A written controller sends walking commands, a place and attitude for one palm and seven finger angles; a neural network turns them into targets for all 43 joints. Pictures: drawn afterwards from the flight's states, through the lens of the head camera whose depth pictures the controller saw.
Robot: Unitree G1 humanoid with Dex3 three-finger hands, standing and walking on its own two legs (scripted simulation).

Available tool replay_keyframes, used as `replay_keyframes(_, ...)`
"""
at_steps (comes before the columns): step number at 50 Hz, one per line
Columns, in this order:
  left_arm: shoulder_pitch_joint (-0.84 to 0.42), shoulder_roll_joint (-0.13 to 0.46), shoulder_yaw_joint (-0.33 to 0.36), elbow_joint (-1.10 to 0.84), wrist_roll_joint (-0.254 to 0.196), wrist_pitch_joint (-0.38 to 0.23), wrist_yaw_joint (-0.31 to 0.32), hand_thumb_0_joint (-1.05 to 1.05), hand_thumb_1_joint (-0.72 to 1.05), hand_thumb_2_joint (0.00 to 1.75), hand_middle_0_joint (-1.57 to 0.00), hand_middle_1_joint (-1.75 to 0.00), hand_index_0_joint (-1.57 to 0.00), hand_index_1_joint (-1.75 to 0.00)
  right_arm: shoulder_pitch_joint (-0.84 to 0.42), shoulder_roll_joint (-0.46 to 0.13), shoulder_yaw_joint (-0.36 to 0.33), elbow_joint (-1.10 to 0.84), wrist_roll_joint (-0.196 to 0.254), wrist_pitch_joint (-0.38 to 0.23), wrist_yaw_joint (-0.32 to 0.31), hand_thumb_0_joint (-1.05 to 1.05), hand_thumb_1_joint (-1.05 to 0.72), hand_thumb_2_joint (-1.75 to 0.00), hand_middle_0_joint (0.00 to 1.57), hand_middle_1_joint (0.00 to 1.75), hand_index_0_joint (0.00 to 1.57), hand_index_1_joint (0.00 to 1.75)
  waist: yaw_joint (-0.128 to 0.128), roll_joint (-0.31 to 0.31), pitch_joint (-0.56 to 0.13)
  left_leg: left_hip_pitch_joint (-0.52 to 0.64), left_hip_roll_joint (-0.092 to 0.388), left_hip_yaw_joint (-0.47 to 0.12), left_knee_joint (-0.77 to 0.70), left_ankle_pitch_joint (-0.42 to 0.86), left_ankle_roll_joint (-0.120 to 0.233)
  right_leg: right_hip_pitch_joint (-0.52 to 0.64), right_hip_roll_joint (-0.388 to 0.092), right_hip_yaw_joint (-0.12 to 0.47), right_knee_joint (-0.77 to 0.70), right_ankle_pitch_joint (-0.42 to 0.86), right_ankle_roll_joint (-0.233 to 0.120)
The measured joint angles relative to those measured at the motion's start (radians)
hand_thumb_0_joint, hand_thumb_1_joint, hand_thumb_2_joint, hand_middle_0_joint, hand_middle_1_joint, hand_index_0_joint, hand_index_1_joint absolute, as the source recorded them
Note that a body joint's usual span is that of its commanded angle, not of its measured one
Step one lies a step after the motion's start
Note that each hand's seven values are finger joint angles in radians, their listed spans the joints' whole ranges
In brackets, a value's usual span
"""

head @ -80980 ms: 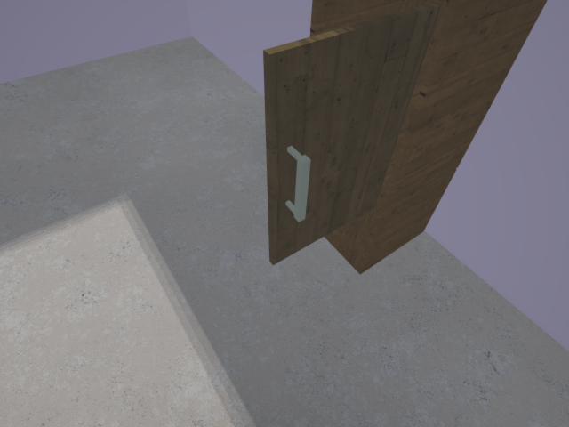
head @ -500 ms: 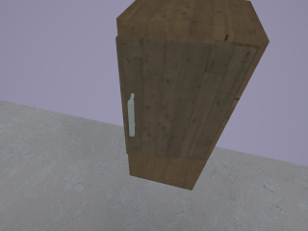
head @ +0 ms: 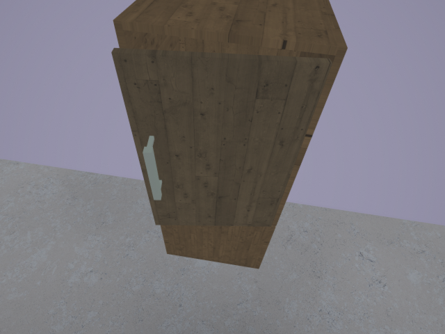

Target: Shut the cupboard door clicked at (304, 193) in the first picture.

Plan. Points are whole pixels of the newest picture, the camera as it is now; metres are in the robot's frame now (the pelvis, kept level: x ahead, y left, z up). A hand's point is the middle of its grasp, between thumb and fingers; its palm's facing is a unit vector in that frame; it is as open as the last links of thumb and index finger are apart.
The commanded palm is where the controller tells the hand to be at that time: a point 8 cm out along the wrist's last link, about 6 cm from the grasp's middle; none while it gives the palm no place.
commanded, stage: come to a stop and stand still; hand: left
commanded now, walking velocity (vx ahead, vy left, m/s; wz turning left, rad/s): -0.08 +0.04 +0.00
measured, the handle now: (154, 169) +0.48 +0.19 -0.03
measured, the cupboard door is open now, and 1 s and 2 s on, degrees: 9 9 9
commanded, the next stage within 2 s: look again from close up in 0.96 s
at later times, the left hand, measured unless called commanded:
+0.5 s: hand out of the picture +0.05 +0.17 -0.18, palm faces +0.07 -0.98 -0.21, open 7.3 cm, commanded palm none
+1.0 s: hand out of the picture -0.03 +0.22 -0.16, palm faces +0.04 -0.97 -0.24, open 7.4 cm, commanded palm none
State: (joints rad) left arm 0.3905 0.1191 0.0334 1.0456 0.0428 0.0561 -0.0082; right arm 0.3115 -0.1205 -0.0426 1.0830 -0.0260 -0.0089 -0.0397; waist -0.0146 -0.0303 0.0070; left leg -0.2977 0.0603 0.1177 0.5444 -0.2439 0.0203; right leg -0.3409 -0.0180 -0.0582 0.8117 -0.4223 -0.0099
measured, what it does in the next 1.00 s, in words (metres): stands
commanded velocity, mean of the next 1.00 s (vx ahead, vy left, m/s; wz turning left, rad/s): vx -0.04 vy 0.04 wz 0.00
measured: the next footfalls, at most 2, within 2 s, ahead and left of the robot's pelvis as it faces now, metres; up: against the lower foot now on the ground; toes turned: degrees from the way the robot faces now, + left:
none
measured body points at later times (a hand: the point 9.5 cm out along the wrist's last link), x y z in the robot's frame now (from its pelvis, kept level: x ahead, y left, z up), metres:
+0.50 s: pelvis +0.01 -0.01 +0.00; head +0.03 +0.00 +0.45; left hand +0.05 +0.22 -0.16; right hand +0.06 -0.24 -0.15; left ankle +0.03 +0.09 -0.73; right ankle +0.03 -0.14 -0.73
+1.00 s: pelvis +0.00 +0.04 +0.00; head +0.01 +0.03 +0.45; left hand -0.03 +0.27 -0.15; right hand +0.06 -0.19 -0.15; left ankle +0.03 +0.09 -0.73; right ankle +0.03 -0.13 -0.73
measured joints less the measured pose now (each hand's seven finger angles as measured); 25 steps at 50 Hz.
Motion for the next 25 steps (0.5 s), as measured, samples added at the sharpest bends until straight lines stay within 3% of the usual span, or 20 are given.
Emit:
replay_keyframes(2,-0.036,0.0,0.005,-0.021,-0.003,-0.011,-0.001,0.01,0.91,0.9,-0.2,-0.3,-0.2,-0.3,0.004,-0.005,-0.002,0.003,-0.002,0.001,0.0,0.01,-0.91,-0.9,0.2,0.3,0.2,0.3,-0.008,0.016,0.004,0.013,0.01,-0.003,-0.031,0.018,-0.011,0.0,-0.016,-0.014,-0.056,0.021,0.007)
replay_keyframes(5,-0.063,0.033,0.011,-0.038,-0.002,-0.032,0.018,0.03,0.93,0.9,-0.2,-0.3,-0.2,-0.3,0.019,-0.005,-0.003,0.007,0.002,0.009,0.0,0.01,-0.91,-0.9,0.2,0.3,0.2,0.3,-0.012,0.017,0.005,0.007,0.018,-0.007,-0.001,-0.001,-0.036,0.07,-0.034,-0.018,-0.276,0.138,0.014)
replay_keyframes(9,-0.1,0.04,0.003,-0.02,-0.013,-0.062,0.039,0.03,0.93,0.9,-0.2,-0.3,-0.2,-0.3,0.017,-0.017,0.003,0.029,0.011,0.036,0.005,0.01,-0.91,-0.9,0.2,0.3,0.2,0.3,-0.012,0.053,0.009,0.006,0.027,-0.056,0.058,-0.092,-0.037,0.099,-0.008,-0.048,-0.277,0.147,-0.002)
replay_keyframes(13,-0.125,0.031,-0.008,-0.013,-0.019,-0.072,0.054,0.02,0.93,0.9,-0.2,-0.3,-0.2,-0.3,-0.002,-0.018,0.01,0.035,0.02,0.033,0.008,0.01,-0.91,-0.9,0.2,0.3,0.2,0.3,-0.006,0.056,0.017,0.045,0.012,-0.061,0.001,-0.019,-0.042,0.13,0.002,-0.058,-0.3,0.143,-0.008)
replay_keyframes(18,-0.15,0.037,0.001,-0.021,-0.019,-0.057,0.061,0.02,0.95,0.9,-0.2,-0.3,-0.2,-0.3,-0.045,-0.011,0.006,0.015,0.021,0.044,0.01,0.01,-0.91,-0.9,0.2,0.3,0.2,0.3,0.008,0.033,0.044,0.062,-0.005,-0.056,-0.001,-0.027,-0.039,0.14,-0.017,-0.054,-0.286,0.135,-0.001)
replay_keyframes(25,-0.154,0.046,0.001,-0.035,-0.017,-0.034,0.06,0.01,0.93,0.9,-0.2,-0.3,-0.2,-0.3,-0.1,-0.036,-0.002,-0.036,0.02,0.046,0.016,0.01,-0.92,-0.9,0.2,0.3,0.2,0.3,0.024,0.01,0.068,0.044,-0.035,-0.034,0.014,-0.022,-0.002,0.114,-0.048,-0.032,-0.266,0.145,0.034)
